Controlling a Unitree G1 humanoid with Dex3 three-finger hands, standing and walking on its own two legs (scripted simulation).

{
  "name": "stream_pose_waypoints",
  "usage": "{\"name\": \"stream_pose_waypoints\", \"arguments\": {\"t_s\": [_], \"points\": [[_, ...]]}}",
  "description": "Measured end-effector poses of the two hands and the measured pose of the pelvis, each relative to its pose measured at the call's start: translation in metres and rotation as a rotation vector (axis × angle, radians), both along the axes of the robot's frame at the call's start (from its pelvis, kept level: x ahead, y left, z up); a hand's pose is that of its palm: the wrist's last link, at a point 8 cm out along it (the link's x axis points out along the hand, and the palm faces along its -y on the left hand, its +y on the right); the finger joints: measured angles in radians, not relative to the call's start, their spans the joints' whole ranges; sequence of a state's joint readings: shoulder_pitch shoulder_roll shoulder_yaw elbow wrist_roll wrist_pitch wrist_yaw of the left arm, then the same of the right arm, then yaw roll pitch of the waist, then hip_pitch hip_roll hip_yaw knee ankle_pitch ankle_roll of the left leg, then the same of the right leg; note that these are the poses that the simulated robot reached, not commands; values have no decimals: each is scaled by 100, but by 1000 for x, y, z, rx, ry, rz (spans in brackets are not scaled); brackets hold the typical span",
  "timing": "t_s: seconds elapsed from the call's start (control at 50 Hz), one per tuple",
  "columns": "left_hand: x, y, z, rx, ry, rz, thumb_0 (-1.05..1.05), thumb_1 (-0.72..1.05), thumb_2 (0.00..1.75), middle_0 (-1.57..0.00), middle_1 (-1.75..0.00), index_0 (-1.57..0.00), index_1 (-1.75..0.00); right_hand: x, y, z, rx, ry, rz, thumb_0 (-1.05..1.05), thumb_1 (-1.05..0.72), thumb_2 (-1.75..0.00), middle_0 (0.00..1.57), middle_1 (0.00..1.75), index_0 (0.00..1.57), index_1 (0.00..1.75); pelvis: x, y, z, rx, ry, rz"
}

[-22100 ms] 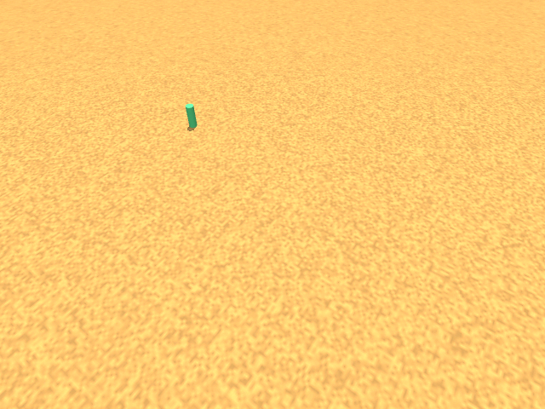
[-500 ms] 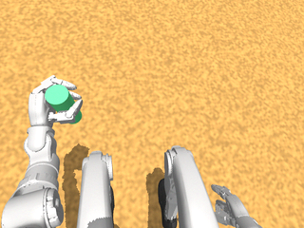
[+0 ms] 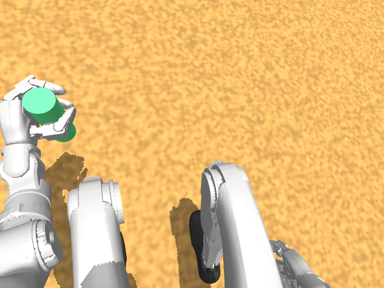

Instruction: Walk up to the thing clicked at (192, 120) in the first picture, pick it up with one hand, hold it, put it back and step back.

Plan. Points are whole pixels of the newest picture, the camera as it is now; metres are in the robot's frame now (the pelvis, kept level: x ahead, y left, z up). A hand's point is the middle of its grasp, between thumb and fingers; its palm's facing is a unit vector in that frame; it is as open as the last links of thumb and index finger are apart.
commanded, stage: crouch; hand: left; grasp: from the side
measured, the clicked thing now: (53, 118) +0.46 +0.23 -0.08
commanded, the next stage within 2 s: lower in 0.40 s
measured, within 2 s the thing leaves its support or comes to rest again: neither
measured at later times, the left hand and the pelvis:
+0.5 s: hand (62, 122) +0.46 +0.23 -0.11, palm faces +0.09 -1.00 -0.01, open 6.8 cm; pelvis +0.00 +0.00 -0.03, yaw -3 degrees
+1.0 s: hand (72, 129) +0.47 +0.22 -0.18, palm faces +0.09 -1.00 +0.00, open 6.8 cm; pelvis +0.00 +0.01 -0.04, yaw -6 degrees
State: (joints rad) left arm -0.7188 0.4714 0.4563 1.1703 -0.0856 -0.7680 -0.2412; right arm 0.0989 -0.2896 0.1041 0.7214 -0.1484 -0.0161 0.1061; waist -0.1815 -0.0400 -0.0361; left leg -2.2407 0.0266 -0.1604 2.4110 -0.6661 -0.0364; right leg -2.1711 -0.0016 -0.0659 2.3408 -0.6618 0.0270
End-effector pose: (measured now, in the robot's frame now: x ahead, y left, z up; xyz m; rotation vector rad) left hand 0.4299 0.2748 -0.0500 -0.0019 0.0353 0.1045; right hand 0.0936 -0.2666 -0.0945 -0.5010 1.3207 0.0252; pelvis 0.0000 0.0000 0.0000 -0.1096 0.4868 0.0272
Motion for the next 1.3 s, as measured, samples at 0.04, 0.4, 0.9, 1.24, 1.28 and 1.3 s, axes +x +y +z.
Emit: {"name": "stream_pose_waypoints", "arguments": {"t_s": [0.04, 0.4, 0.9, 1.24, 1.28, 1.3], "points": [[1, 1, -7, 1, 0, 0, 0, 5, 102, -90, -102, -90, -103, -1, -1, -2, -8, 7, 7, 1, -89, -90, 20, 30, 20, 30, 0, 1, -4, -5, -6, -3], [6, 4, -51, 10, 5, -14, 0, 4, 102, -90, -101, -90, -103, 7, -3, -8, -61, 54, 90, 1, -90, -90, 20, 30, 21, 30, 2, 5, -24, -44, -52, -23], [12, 2, -114, -7, 34, -8, 0, 4, 103, -91, -100, -91, -102, 12, 5, 6, -150, 120, 255, 0, -91, -90, 20, 30, 21, 30, 0, 11, -36, -111, -133, -54], [14, -2, -139, 0, 35, 3, 0, 4, 103, -91, -101, -90, -102, 12, 15, 17, -210, 152, 367, 0, -90, -90, 20, 30, 21, 30, -6, 17, -40, -161, -194, -72], [15, -2, -141, 2, 33, 4, 0, 4, 103, -91, -101, -90, -102, 12, 17, 18, -214, 153, 377, 0, -90, -90, 20, 30, 21, 30, -7, 18, -41, -165, -199, -76], [15, -2, -142, 2, 32, 6, 0, 4, 103, -91, -101, -90, -102, 12, 18, 18, -217, 154, 382, 0, -90, -90, 20, 30, 21, 30, -7, 18, -41, -168, -202, -77]]}}
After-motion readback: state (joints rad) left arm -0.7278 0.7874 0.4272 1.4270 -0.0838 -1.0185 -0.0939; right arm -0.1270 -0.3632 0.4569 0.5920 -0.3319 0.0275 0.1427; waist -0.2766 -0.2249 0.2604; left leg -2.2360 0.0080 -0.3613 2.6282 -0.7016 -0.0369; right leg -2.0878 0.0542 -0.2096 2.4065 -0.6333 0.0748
